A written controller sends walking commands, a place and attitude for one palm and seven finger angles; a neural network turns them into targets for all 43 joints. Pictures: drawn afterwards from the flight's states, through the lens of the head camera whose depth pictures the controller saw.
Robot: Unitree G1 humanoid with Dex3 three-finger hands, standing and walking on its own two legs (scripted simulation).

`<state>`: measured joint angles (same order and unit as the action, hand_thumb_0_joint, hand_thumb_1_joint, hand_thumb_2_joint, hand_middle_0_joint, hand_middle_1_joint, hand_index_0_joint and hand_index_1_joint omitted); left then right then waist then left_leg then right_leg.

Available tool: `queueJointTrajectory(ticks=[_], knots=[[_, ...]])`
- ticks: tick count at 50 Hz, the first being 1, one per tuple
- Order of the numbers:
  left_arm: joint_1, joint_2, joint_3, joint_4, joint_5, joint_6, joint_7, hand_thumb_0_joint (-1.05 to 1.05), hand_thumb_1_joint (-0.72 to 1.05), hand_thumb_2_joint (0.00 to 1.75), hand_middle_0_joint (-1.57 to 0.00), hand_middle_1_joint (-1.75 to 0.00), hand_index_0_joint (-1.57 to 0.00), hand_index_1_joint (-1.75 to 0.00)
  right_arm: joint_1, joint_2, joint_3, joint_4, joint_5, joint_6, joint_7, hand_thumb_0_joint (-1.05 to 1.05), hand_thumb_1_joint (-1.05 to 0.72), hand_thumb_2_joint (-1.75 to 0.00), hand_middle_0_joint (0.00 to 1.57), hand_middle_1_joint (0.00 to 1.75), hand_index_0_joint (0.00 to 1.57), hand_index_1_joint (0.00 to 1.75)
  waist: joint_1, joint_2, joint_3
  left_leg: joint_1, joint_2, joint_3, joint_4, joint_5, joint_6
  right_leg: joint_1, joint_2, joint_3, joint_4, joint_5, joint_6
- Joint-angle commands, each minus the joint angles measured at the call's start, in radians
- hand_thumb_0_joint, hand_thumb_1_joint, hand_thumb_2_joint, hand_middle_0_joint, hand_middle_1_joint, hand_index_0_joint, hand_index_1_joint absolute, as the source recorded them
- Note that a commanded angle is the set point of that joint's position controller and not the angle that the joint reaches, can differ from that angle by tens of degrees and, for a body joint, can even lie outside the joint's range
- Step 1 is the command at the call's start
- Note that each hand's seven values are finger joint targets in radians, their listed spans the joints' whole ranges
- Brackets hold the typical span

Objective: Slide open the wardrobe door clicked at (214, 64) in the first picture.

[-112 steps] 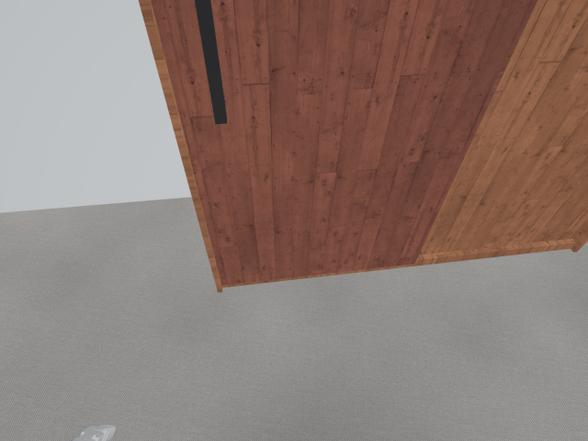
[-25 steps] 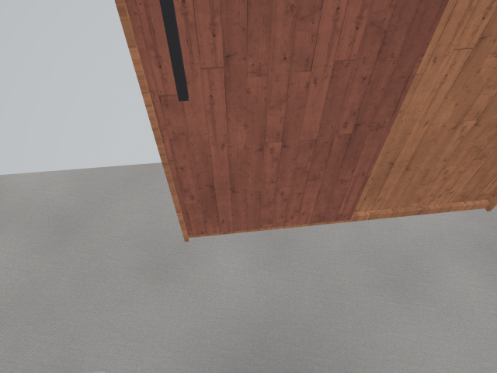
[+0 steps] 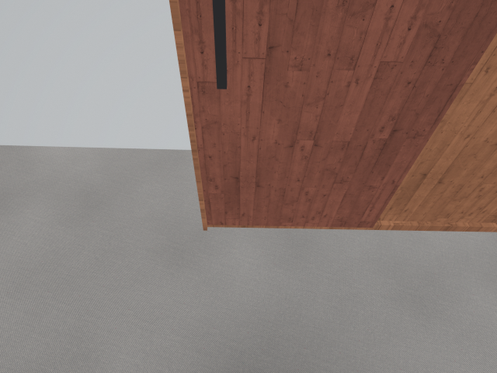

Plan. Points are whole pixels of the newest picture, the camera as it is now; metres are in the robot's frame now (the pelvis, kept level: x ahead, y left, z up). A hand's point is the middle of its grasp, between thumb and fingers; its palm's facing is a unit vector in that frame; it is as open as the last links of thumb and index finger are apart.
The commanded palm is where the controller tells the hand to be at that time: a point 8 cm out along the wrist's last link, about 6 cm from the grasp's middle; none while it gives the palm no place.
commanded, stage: take the last steps up to it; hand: left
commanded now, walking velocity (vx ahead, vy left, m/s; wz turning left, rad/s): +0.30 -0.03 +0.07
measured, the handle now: (220, 16) +0.80 +0.13 +0.20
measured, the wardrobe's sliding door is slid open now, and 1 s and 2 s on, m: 0.00 0.00 0.00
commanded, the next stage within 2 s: come to a stop and stand still in 0.72 s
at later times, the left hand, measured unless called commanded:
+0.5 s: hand (179, 337) +0.21 +0.15 -0.16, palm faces +0.07 -0.98 -0.20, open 7.3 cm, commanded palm none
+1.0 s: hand (176, 325) +0.24 +0.16 -0.18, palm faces +0.13 -0.98 -0.14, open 7.3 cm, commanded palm none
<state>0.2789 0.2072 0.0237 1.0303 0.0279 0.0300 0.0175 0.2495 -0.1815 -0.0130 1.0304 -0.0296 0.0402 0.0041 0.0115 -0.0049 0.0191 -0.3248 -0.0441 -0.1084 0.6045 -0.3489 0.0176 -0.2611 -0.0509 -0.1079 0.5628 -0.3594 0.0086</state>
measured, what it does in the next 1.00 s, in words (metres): walks ahead: right foot, then left foot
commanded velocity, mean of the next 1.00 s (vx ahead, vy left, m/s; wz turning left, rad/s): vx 0.13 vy -0.05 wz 0.00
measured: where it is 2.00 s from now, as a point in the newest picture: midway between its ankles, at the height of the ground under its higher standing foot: (264, 372)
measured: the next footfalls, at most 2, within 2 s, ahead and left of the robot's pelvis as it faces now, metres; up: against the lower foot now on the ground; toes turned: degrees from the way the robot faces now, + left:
right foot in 0.44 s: +0.23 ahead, -0.14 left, +0.00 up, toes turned -3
left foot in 0.82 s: +0.37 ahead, +0.09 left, +0.00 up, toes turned +12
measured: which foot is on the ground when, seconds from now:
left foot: down 0.00-0.44, up 0.46-0.80, down 0.82-1.00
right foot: down 0.00-0.12, up 0.14-0.42, down 0.44-0.84, up 0.86-1.00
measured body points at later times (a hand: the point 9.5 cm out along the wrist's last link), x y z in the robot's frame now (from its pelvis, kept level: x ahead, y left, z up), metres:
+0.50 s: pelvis +0.14 -0.03 -0.01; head +0.16 -0.05 +0.44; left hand +0.21 +0.20 -0.15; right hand +0.05 -0.25 -0.17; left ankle +0.03 +0.10 -0.70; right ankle +0.19 -0.13 -0.73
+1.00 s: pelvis +0.29 +0.01 +0.00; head +0.30 +0.03 +0.45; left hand +0.23 +0.22 -0.17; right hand +0.40 -0.21 -0.13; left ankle +0.33 +0.08 -0.73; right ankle +0.27 -0.14 -0.68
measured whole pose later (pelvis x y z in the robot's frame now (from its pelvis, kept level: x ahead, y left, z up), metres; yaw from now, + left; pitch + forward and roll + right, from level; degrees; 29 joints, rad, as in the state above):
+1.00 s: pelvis +0.29 +0.01 +0.00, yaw +2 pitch -2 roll -1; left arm 0.35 0.15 0.03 1.11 0.02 0.02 0.03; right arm 0.13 -0.12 -0.02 1.01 -0.01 -0.03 -0.04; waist 0.04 -0.05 0.07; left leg -0.26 0.03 0.17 0.48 -0.20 0.07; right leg -0.36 -0.06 -0.03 0.93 -0.44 0.04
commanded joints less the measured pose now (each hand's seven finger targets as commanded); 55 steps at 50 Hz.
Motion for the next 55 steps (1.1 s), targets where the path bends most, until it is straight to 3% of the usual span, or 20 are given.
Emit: queueJointTrajectory(ticks=[1, 4, 5, 6, 7, 9, 13, 17, 20, 21, 22, 24, 27, 30, 36, 39, 40, 42, 46, 55], knots=[[0.072, 0.17, 0.05, -0.026, -0.001, -0.035, 0.001, 0.0, 0.9, 0.9, -0.2, -0.3, -0.2, -0.3, 0.046, -0.089, -0.035, -0.057, -0.002, -0.037, -0.012, 0.0, -0.9, -0.9, 0.2, 0.3, 0.2, 0.3, -0.009, -0.118, 0.029, -0.102, 0.047, 0.114, 0.116, -0.078, 0.02, 0.015, -0.256, 0.297, -0.316, -0.413, -0.12], [0.015, 0.134, 0.041, -0.035, -0.001, -0.039, -0.005, 0.0, 0.9, 0.9, -0.2, -0.3, -0.2, -0.3, 0.158, -0.068, -0.034, -0.02, 0.001, -0.052, -0.006, 0.0, -0.9, -0.9, 0.2, 0.3, 0.2, 0.3, -0.068, -0.013, 0.079, 0.1, 0.086, 0.095, -0.052, -0.135, 0.033, -0.192, -0.165, 0.124, -0.195, -0.391, -0.087], [-0.003, 0.088, 0.033, -0.048, -0.005, -0.036, -0.012, 0.0, 0.9, 0.9, -0.2, -0.3, -0.2, -0.3, 0.221, -0.099, -0.039, 0.002, -0.002, -0.057, -0.012, 0.0, -0.9, -0.9, 0.2, 0.3, 0.2, 0.3, -0.088, 0.088, 0.132, 0.122, 0.155, -0.058, -0.2, -0.264, 0.059, -0.282, -0.069, 0.043, -0.039, -0.343, -0.051], [-0.04, 0.04, 0.024, -0.072, -0.005, -0.037, -0.016, 0.0, 0.9, 0.9, -0.2, -0.3, -0.2, -0.3, 0.304, -0.166, -0.054, 0.026, -0.008, -0.071, -0.019, 0.0, -0.9, -0.9, 0.2, 0.3, 0.2, 0.3, -0.119, 0.323, 0.153, 0.138, 0.301, -0.356, -0.427, -0.441, 0.116, -0.361, 0.04, -0.055, 0.245, -0.228, -0.014], [-0.092, 0.047, 0.023, -0.101, 0.003, -0.041, -0.015, 0.0, 0.9, 0.9, -0.2, -0.3, -0.2, -0.3, 0.33, -0.193, -0.058, 0.032, -0.008, -0.076, -0.028, 0.0, -0.9, -0.9, 0.2, 0.3, 0.2, 0.3, -0.119, 0.294, 0.204, 0.141, 0.377, -0.518, -0.523, -0.448, 0.177, -0.451, 0.037, 0.031, 0.423, -0.193, -0.023], [-0.072, 0.056, 0.028, -0.09, 0.006, -0.064, -0.029, 0.0, 0.9, 0.9, -0.2, -0.3, -0.2, -0.3, 0.266, -0.166, -0.048, 0.011, 0.001, -0.092, -0.033, 0.0, -0.9, -0.9, 0.2, 0.3, 0.2, 0.3, -0.08, 0.134, 0.147, 0.207, 0.382, -0.425, -0.469, -0.199, 0.219, -0.485, -0.032, 0.108, 0.527, -0.098, -0.027], [-0.045, 0.021, 0.026, -0.076, -0.004, -0.062, -0.044, 0.0, 0.9, 0.9, -0.2, -0.3, -0.2, -0.3, 0.219, -0.138, -0.043, 0.02, 0.007, -0.115, -0.042, 0.0, -0.9, -0.9, 0.2, 0.3, 0.2, 0.3, -0.041, 0.105, 0.057, 0.247, 0.303, -0.157, -0.395, 0.213, 0.186, -0.349, -0.043, 0.074, 0.365, -0.018, 0.003], [-0.076, -0.002, 0.03, -0.091, -0.008, -0.06, -0.047, 0.0, 0.9, 0.9, -0.2, -0.3, -0.2, -0.3, 0.211, -0.139, -0.051, 0.042, 0.001, -0.108, -0.04, 0.0, -0.9, -0.9, 0.2, 0.3, 0.2, 0.3, -0.036, 0.142, 0.065, 0.167, 0.285, -0.059, -0.362, 0.23, 0.151, -0.162, -0.016, 0.018, 0.122, 0.041, 0.005], [0.083, 0.038, 0.053, -0.031, -0.003, -0.071, -0.04, 0.0, 0.9, 0.9, -0.2, -0.3, -0.2, -0.3, 0.19, -0.125, -0.055, 0.053, 0.005, -0.1, -0.035, 0.0, -0.9, -0.9, 0.2, 0.3, 0.2, 0.3, 0.044, 0.032, 0.01, 0.022, 0.214, 0.008, -0.172, 0.156, 0.083, 0.19, 0.029, -0.006, -0.065, 0.165, -0.01], [0.196, 0.099, 0.068, 0.006, 0.002, -0.082, -0.03, 0.0, 0.9, 0.9, -0.2, -0.3, -0.2, -0.3, 0.19, -0.094, -0.048, 0.048, 0.013, -0.103, -0.027, 0.0, -0.9, -0.9, 0.2, 0.3, 0.2, 0.3, 0.095, -0.079, -0.037, -0.108, 0.151, 0.094, 0.046, 0.084, 0.045, 0.367, -0.092, 0.137, -0.129, 0.04, -0.053], [0.292, 0.211, 0.092, 0.028, 0.006, -0.091, -0.016, 0.0, 0.9, 0.9, -0.2, -0.3, -0.2, -0.3, 0.196, -0.014, -0.035, 0.013, 0.019, -0.108, -0.02, 0.0, -0.9, -0.9, 0.2, 0.3, 0.2, 0.3, 0.116, -0.355, -0.082, -0.314, 0.039, 0.193, 0.366, -0.197, 0.006, 0.475, -0.363, 0.544, -0.291, -0.103, -0.153], [0.222, 0.18, 0.082, 0.014, -0.01, -0.083, -0.005, 0.0, 0.9, 0.9, -0.2, -0.3, -0.2, -0.3, 0.067, -0.051, -0.051, -0.019, 0.012, -0.097, -0.011, 0.0, -0.9, -0.9, 0.2, 0.3, 0.2, 0.3, 0.098, -0.213, 0.016, -0.375, 0.127, 0.113, 0.59, -0.155, 0.02, 0.259, -0.378, 0.595, -0.411, -0.318, -0.214], [0.077, 0.059, 0.047, -0.018, -0.002, -0.09, 0.003, 0.0, 0.9, 0.9, -0.2, -0.3, -0.2, -0.3, 0.076, -0.023, -0.052, 0.002, -0.001, -0.078, -0.001, 0.0, -0.9, -0.9, 0.2, 0.3, 0.2, 0.3, 0.005, -0.077, 0.079, -0.259, 0.183, 0.125, 0.538, -0.002, -0.005, 0.032, -0.279, 0.328, -0.402, -0.066, -0.175], [0.089, 0.04, 0.041, -0.009, 0.003, -0.101, 0.004, 0.0, 0.9, 0.9, -0.2, -0.3, -0.2, -0.3, 0.08, 0.016, -0.046, -0.002, 0.001, -0.066, 0.005, 0.0, -0.9, -0.9, 0.2, 0.3, 0.2, 0.3, -0.018, -0.094, 0.069, -0.187, 0.17, 0.175, 0.369, 0.034, -0.025, 0.007, -0.224, 0.185, -0.375, 0.211, -0.171], [0.142, 0.079, 0.04, 0.026, -0.001, -0.101, 0.003, 0.0, 0.9, 0.9, -0.2, -0.3, -0.2, -0.3, -0.044, 0.001, -0.036, -0.052, 0.009, -0.082, 0.015, 0.0, -0.9, -0.9, 0.2, 0.3, 0.2, 0.3, 0.007, -0.124, 0.051, -0.107, 0.127, 0.223, 0.096, 0.092, -0.021, 0.106, -0.202, 0.145, -0.305, 0.405, -0.159], [0.128, 0.076, 0.04, 0.035, -0.007, -0.091, 0.005, 0.0, 0.9, 0.9, -0.2, -0.3, -0.2, -0.3, 0.034, -0.026, -0.036, -0.023, 0.008, -0.092, 0.004, 0.0, -0.9, -0.9, 0.2, 0.3, 0.2, 0.3, -0.046, -0.067, 0.039, 0.13, 0.094, 0.254, -0.079, 0.187, -0.011, 0.037, -0.152, 0.101, -0.175, 0.4, -0.117], [0.132, 0.055, 0.036, 0.033, -0.009, -0.087, 0.002, 0.0, 0.9, 0.9, -0.2, -0.3, -0.2, -0.3, 0.129, -0.073, -0.047, 0.005, 0.005, -0.099, -0.004, 0.0, -0.9, -0.9, 0.2, 0.3, 0.2, 0.3, -0.084, 0.017, -0.014, 0.283, 0.131, 0.201, -0.14, 0.23, 0.007, -0.015, -0.107, 0.066, -0.007, 0.375, -0.089], [0.161, -0.004, 0.022, -0.002, -0.013, -0.082, 0.002, 0.0, 0.9, 0.9, -0.2, -0.3, -0.2, -0.3, 0.235, -0.214, -0.068, 0.017, 0.004, -0.086, -0.023, 0.0, -0.9, -0.9, 0.2, 0.3, 0.2, 0.3, -0.092, 0.282, -0.088, 0.416, 0.501, -0.226, -0.293, 0.497, 0.189, -0.258, 0.051, -0.004, 0.443, -0.272, -0.013], [0.161, -0.019, 0.015, 0.062, -0.011, -0.034, 0.013, 0.0, 0.9, 0.9, -0.2, -0.3, -0.2, -0.3, -0.029, -0.096, -0.017, -0.028, 0.016, -0.085, -0.052, 0.0, -0.9, -0.9, 0.2, 0.3, 0.2, 0.3, 0.006, 0.088, 0.008, 0.127, 0.388, 0.017, -0.319, 0.708, 0.139, -0.114, -0.05, 0.12, 0.407, -0.105, 0.029], [0.092, 0.015, 0.059, -0.038, -0.001, 0.036, 0.013, 0.0, 0.9, 0.9, -0.2, -0.3, -0.2, -0.3, -0.051, -0.13, -0.07, -0.05, 0.012, -0.046, -0.064, 0.0, -0.9, -0.9, 0.2, 0.3, 0.2, 0.3, -0.007, 0.13, -0.054, 0.17, 0.382, 0.114, -0.251, 0.76, 0.162, -0.215, 0.0, 0.121, 0.524, -0.033, 0.049]])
